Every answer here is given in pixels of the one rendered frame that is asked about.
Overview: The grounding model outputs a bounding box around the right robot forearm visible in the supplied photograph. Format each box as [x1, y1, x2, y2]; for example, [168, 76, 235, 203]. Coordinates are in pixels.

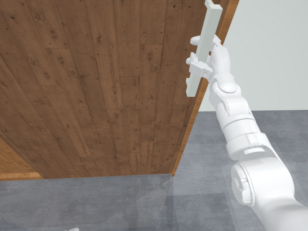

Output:
[209, 72, 295, 194]

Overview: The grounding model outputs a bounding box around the wardrobe door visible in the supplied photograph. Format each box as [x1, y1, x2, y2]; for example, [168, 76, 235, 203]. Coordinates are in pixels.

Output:
[0, 138, 37, 174]
[0, 0, 230, 179]

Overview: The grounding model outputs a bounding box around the right robot hand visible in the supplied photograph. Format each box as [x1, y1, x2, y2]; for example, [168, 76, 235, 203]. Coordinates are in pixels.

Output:
[186, 34, 231, 84]

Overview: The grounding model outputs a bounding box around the handle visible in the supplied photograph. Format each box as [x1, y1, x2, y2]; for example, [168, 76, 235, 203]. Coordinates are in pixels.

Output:
[186, 0, 223, 97]

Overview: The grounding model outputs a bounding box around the right robot upper arm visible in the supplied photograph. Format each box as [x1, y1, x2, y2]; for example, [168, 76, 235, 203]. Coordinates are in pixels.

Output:
[231, 156, 308, 231]

